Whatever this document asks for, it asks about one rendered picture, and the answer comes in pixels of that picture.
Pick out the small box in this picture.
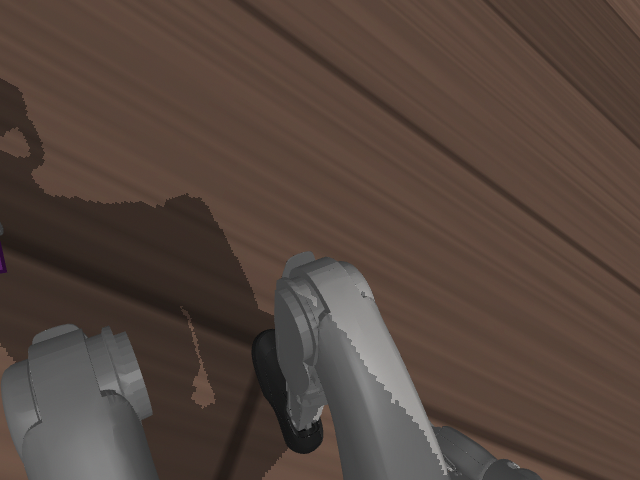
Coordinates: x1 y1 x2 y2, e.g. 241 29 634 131
0 241 7 274

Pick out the right robot hand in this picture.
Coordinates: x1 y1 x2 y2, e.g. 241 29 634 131
430 422 498 480

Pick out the right robot arm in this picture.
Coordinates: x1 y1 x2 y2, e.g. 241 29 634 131
482 459 542 480

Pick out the right robot foot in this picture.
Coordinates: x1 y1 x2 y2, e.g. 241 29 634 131
252 329 323 454

